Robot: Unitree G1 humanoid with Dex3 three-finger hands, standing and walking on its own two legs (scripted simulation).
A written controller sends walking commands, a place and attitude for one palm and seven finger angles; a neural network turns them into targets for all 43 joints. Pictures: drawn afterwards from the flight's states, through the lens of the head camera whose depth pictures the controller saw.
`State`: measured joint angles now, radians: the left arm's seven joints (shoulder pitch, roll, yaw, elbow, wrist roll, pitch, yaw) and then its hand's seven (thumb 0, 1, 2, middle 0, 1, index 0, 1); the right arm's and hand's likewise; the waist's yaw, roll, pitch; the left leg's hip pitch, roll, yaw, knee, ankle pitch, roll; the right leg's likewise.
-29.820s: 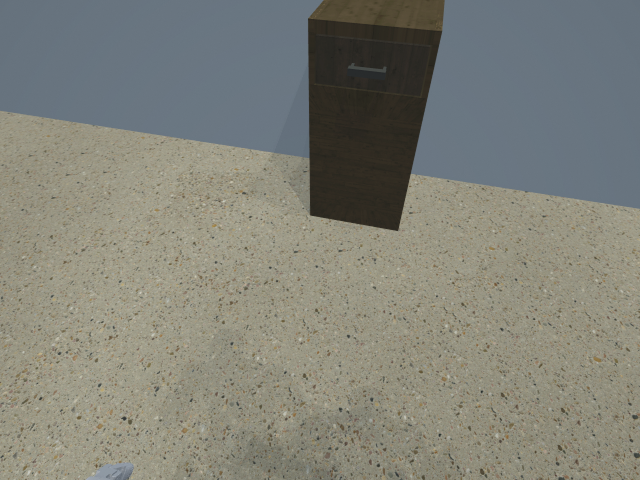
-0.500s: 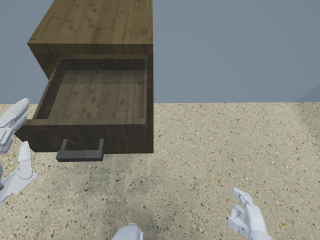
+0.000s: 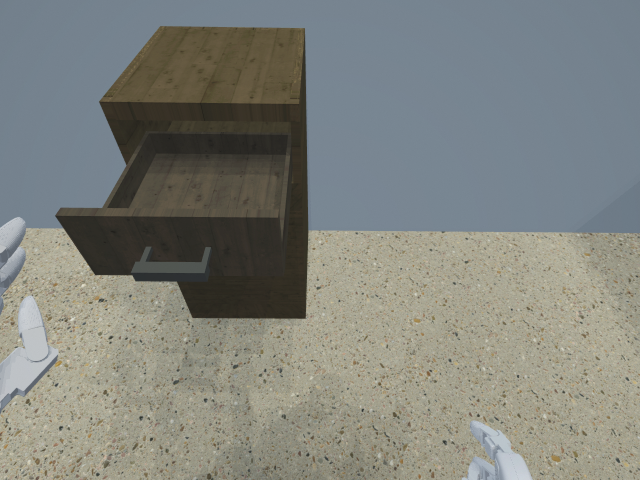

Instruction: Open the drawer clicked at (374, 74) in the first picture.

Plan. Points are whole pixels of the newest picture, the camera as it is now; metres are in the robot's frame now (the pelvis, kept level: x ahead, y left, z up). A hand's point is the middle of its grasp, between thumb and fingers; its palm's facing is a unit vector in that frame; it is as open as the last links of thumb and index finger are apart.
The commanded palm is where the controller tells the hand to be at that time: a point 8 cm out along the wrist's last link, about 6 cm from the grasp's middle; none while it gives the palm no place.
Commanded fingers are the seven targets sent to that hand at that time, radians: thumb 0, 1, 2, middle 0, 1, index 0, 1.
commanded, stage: stop stepping back and stand still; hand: left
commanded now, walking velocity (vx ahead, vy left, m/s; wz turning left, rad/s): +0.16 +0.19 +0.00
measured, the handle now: (174, 262) +0.47 +0.28 -0.05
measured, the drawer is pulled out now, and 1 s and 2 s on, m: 0.30 0.30 0.30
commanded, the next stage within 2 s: let the arm hang, fingers relaxed in 0.36 s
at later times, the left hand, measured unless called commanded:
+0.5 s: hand (31, 410) +0.16 +0.27 +0.12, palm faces +0.37 -0.81 -0.45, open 7.4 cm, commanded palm none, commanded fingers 0.00 0.90 0.90 -0.20 -0.30 -0.20 -0.30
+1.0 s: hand out of the picture -0.04 +0.20 -0.17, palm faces +0.08 -0.96 -0.25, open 7.2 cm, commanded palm none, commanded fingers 0.00 0.90 0.90 -0.20 -0.30 -0.20 -0.30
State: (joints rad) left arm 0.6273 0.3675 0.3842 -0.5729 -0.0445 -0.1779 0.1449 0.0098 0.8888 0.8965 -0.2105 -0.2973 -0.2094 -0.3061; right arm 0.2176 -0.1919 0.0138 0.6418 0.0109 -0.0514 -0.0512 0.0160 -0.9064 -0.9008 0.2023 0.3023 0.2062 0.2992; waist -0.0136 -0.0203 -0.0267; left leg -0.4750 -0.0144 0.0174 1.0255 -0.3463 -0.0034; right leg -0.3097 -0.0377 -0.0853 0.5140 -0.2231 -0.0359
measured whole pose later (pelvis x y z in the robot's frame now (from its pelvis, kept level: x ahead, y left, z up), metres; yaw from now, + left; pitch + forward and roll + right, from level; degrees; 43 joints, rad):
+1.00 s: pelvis -0.05 +0.00 +0.00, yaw +3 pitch -2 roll +0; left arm 0.28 0.21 0.02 1.00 0.01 0.03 0.03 -0.01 0.94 0.90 -0.20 -0.29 -0.20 -0.30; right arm 0.32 -0.18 -0.01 1.02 -0.02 0.02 -0.03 0.01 -0.91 -0.90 0.20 0.30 0.20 0.30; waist -0.01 0.01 0.07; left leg -0.19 0.01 0.00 0.47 -0.24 0.00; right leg -0.21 0.06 0.02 0.44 -0.19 -0.04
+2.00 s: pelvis -0.04 +0.00 +0.00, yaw +2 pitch -1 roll +0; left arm 0.26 0.13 0.02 1.12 0.01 0.00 0.04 0.00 0.91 0.90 -0.20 -0.29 -0.20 -0.30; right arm 0.31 -0.12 -0.01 1.11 -0.01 0.00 -0.04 0.01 -0.91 -0.90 0.20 0.30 0.20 0.30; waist -0.01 0.02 0.06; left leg -0.16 0.01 0.01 0.41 -0.23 0.00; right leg -0.20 0.06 0.04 0.42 -0.19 -0.04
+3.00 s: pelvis -0.02 -0.01 +0.01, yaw +2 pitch -1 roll +0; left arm 0.23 0.16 0.02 1.12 0.01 0.00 0.04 0.00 0.91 0.90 -0.20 -0.29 -0.20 -0.30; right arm 0.27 -0.15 -0.01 1.12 -0.01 0.00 -0.04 0.01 -0.91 -0.90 0.20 0.30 0.20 0.30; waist -0.01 0.02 0.06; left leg -0.12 0.02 0.01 0.38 -0.24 -0.02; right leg -0.15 0.07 0.03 0.38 -0.20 -0.06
